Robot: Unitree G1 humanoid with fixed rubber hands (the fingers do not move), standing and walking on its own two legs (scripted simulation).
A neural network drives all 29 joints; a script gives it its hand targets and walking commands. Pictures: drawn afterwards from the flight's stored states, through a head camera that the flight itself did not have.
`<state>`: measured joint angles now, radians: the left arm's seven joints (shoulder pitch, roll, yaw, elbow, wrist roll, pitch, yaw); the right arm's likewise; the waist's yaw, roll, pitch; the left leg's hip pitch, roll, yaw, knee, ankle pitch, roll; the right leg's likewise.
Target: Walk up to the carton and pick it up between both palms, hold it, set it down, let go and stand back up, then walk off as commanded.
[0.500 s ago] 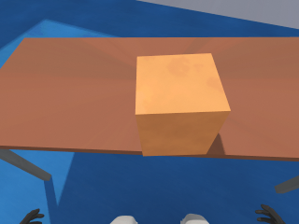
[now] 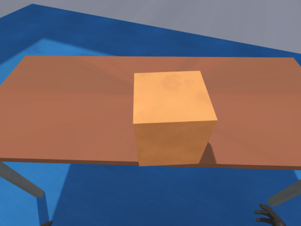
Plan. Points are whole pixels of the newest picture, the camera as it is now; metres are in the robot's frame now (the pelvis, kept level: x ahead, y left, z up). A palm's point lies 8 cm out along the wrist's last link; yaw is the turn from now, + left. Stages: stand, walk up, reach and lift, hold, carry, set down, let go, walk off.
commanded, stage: walk up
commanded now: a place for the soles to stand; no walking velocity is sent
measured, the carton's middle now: (168, 120) +0.43 -0.03 -0.01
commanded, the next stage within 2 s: reach and lift in 0.50 s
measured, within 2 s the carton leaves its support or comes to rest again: neither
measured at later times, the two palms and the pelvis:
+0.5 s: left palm out of the picture +0.09 +0.32 -0.10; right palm out of the picture +0.07 -0.32 -0.11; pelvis +0.00 +0.00 +0.00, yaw -1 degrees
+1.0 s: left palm (63, 194) +0.21 +0.27 -0.07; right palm (280, 218) +0.16 -0.31 -0.06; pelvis +0.03 +0.00 -0.01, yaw -1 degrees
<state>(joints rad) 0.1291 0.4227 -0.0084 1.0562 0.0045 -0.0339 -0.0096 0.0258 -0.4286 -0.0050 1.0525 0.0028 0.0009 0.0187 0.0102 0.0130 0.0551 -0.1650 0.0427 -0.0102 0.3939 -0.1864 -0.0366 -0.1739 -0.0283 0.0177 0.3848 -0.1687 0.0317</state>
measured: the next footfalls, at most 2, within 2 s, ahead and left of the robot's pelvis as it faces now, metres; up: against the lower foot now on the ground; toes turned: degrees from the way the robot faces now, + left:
none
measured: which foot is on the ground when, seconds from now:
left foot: down 0.00-1.00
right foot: down 0.00-1.00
